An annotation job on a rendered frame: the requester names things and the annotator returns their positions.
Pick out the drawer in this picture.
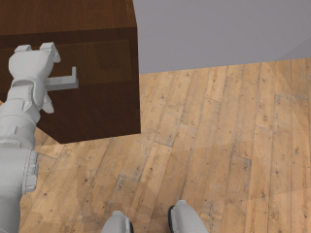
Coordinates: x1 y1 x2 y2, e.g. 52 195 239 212
0 39 132 93

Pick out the robot left hand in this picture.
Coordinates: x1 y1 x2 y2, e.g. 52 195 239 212
9 42 61 114

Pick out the left robot forearm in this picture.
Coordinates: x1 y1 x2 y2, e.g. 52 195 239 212
0 76 46 150

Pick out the right robot thigh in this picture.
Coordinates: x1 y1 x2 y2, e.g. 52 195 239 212
170 204 209 233

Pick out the left robot upper arm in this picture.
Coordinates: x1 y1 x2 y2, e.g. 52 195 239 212
0 148 39 233

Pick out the handle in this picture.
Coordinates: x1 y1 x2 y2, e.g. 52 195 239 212
44 66 79 91

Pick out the cabinet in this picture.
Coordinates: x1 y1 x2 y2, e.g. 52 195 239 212
0 0 141 145

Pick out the robot left shin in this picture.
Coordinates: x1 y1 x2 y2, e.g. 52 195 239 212
112 211 124 216

